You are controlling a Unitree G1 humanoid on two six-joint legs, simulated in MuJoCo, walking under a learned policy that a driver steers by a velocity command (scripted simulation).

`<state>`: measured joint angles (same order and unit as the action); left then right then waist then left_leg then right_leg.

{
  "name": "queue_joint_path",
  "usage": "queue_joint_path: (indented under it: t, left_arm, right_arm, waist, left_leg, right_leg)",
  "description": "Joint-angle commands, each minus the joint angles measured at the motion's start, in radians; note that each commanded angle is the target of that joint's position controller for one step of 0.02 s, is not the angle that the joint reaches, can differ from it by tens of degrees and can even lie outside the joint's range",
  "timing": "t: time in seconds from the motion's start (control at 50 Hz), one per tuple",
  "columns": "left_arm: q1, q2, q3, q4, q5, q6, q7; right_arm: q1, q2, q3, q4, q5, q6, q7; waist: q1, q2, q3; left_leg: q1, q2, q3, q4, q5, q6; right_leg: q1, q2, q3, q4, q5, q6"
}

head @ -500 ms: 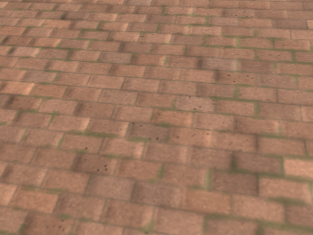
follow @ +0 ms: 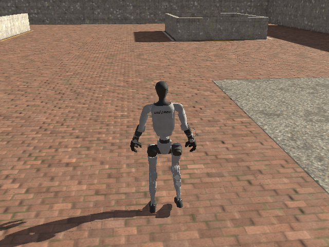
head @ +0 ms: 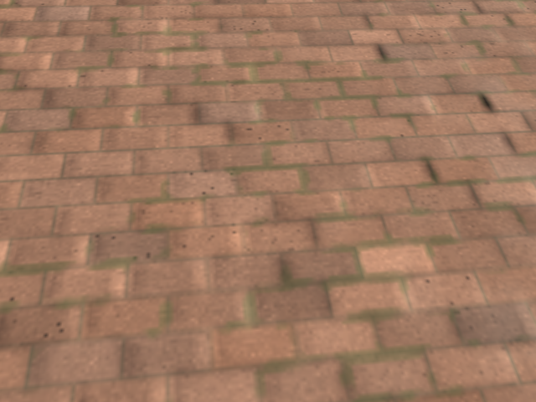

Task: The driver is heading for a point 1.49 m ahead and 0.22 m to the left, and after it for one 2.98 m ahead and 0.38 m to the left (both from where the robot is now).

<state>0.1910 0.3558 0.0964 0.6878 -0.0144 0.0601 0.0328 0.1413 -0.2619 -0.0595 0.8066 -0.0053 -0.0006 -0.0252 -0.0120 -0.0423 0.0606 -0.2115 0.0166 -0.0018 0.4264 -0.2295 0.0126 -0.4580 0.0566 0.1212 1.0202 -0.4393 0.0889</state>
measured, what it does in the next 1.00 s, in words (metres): steps on the spot: right foot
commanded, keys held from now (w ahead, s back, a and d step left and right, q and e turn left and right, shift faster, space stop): no key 1.00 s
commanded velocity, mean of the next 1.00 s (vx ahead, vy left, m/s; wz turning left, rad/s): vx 0.00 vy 0.00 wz -0.07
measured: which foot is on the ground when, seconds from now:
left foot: down 0.00-1.00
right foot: up 0.00-0.12, down 0.14-1.00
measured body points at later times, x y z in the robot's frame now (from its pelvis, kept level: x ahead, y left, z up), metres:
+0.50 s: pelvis +0.01 -0.04 +0.00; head +0.01 -0.05 +0.44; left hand +0.16 +0.21 -0.11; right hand +0.08 -0.33 -0.14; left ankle +0.00 +0.12 -0.74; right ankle -0.01 -0.15 -0.74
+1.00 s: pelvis +0.01 -0.03 +0.00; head +0.01 -0.04 +0.44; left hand +0.09 +0.23 -0.14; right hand +0.04 -0.31 -0.15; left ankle +0.00 +0.12 -0.74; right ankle -0.01 -0.15 -0.74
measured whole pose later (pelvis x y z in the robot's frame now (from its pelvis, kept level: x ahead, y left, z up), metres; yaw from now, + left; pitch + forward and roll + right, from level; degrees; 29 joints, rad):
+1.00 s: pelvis +0.01 -0.03 +0.00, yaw -1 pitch -2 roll +0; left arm 0.20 0.25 0.03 0.96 0.00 0.01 0.03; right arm 0.19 -0.26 -0.02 1.08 0.00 0.00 -0.04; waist -0.02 0.00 0.04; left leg -0.16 0.06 0.00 0.45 -0.26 -0.06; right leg -0.17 0.02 0.04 0.48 -0.28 -0.01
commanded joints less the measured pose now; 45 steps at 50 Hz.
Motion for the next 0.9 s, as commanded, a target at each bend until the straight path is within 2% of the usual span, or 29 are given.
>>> queue_joint_path:
  t: [0.02,0.06,0.1,0.12,0.14,0.16,0.18,0.2,0.22,0.24,0.28,0.32,0.48,0.68,0.9]
  left_arm:
    - [-0.048,0.017,-0.013,-0.09,0.007,-0.018,-0.003]
    - [-0.048,0.026,-0.015,-0.086,0.004,-0.019,-0.007]
    - [0.003,0.032,-0.011,-0.057,0.003,-0.019,-0.01]
    - [0.031,0.033,-0.01,-0.041,0.007,-0.02,-0.012]
    - [0.029,0.064,-0.007,-0.046,0.013,-0.019,-0.009]
    - [0.049,0.134,0.004,-0.056,0.021,-0.016,0.002]
    - [-0.017,0.103,-0.011,-0.051,0.036,-0.018,-0.006]
    - [-0.063,0.041,-0.024,-0.068,0.035,-0.03,-0.019]
    - [-0.06,0.022,-0.03,-0.051,0.041,-0.04,-0.025]
    - [-0.047,0.041,-0.026,-0.045,0.042,-0.046,-0.026]
    - [-0.035,0.046,-0.028,-0.029,0.034,-0.057,-0.026]
    - [-0.024,0.032,-0.033,-0.016,0.033,-0.059,-0.023]
    - [-0.033,0.023,-0.036,0.028,0.028,-0.059,-0.02]
    - [-0.013,0.02,-0.037,0.115,0.023,-0.06,-0.015]
    - [0.013,0.016,-0.045,0.206,0.019,-0.059,-0.006]
  right_arm:
    - [-0.042,-0.178,-0.034,-0.052,0.003,-0.003,-0.001]
    - [-0.027,-0.202,-0.038,-0.04,0.008,0.002,0.007]
    - [-0.03,-0.202,-0.032,-0.028,0.022,0.005,0.012]
    - [-0.021,-0.187,-0.025,-0.017,0.029,0.004,0.014]
    - [0.023,-0.162,-0.014,0.0,0.024,-0.007,0.018]
    - [0.048,-0.116,0.005,-0.01,-0.017,-0.022,0.028]
    - [0.048,-0.076,0.015,-0.009,-0.015,-0.028,0.026]
    - [0.0,-0.123,0.01,-0.004,-0.018,-0.024,0.021]
    - [-0.023,-0.134,0.007,0.0,-0.017,-0.022,0.02]
    - [-0.027,-0.143,0.005,0.015,-0.012,-0.016,0.015]
    - [-0.01,-0.148,0.005,0.028,-0.009,-0.008,0.01]
    - [0.005,-0.144,0.006,0.051,-0.007,-0.01,0.009]
    - [0.021,-0.147,0.005,0.126,-0.004,-0.011,0.0]
    - [0.036,-0.148,0.007,0.193,0.0,-0.008,-0.011]
    - [0.061,-0.128,0.013,0.237,0.002,-0.003,-0.018]
  waist:
    - [-0.015,0.223,-0.115]
    - [-0.027,0.239,-0.116]
    - [0.001,0.219,-0.111]
    - [0.019,0.201,-0.103]
    - [0.012,0.154,-0.116]
    - [-0.018,-0.029,-0.184]
    - [-0.049,-0.159,-0.177]
    - [-0.023,-0.093,-0.143]
    - [-0.014,-0.084,-0.128]
    - [-0.001,-0.078,-0.104]
    - [-0.007,-0.073,-0.064]
    - [-0.005,-0.049,-0.062]
    - [-0.006,0.016,-0.061]
    - [-0.008,0.029,-0.062]
    - [-0.006,0.036,-0.042]
  left_leg:
    - [0.144,0.213,-0.154,-0.084,0.419,0.211]
    - [0.119,0.221,-0.157,-0.076,0.45,0.213]
    - [0.095,0.21,-0.152,-0.041,0.436,0.193]
    - [0.062,0.195,-0.141,-0.023,0.401,0.161]
    - [-0.005,0.174,-0.127,-0.007,0.318,0.097]
    - [-0.088,0.102,-0.052,0.109,0.12,0.019]
    - [-0.059,0.049,-0.007,0.055,-0.098,-0.034]
    - [-0.002,0.05,-0.009,0.036,-0.047,-0.061]
    - [0.005,0.045,-0.003,0.022,0.024,-0.066]
    - [0.012,0.04,0.003,0.027,0.052,-0.069]
    - [0.017,0.048,-0.008,0.008,0.085,-0.07]
    - [0.027,0.049,-0.006,-0.003,0.1,-0.068]
    - [0.052,0.055,-0.004,-0.028,0.12,-0.074]
    - [0.061,0.052,0.004,-0.032,0.122,-0.068]
    - [0.045,0.041,0.013,-0.031,0.115,-0.06]
  right_leg:
    - [0.03,-0.048,-0.055,-0.196,-0.005,0.01]
    - [0.119,-0.05,-0.101,-0.321,0.016,0.005]
    - [0.222,-0.038,-0.13,-0.524,0.158,-0.02]
    - [0.304,-0.032,-0.135,-0.67,0.276,-0.047]
    - [0.415,-0.078,-0.067,-0.712,0.403,-0.079]
    - [0.54,-0.24,0.106,-0.656,0.715,-0.131]
    - [0.403,-0.303,0.143,-0.636,0.664,-0.238]
    - [0.343,-0.253,0.121,-0.653,0.5,-0.243]
    - [0.334,-0.204,0.086,-0.655,0.387,-0.203]
    - [0.312,-0.17,0.064,-0.657,0.349,-0.175]
    - [0.281,-0.161,0.061,-0.659,0.359,-0.155]
    - [0.285,-0.15,0.047,-0.649,0.375,-0.149]
    - [0.29,-0.127,0.024,-0.643,0.397,-0.148]
    - [0.289,-0.099,-0.015,-0.633,0.411,-0.136]
    - [0.279,-0.081,-0.043,-0.626,0.389,-0.122]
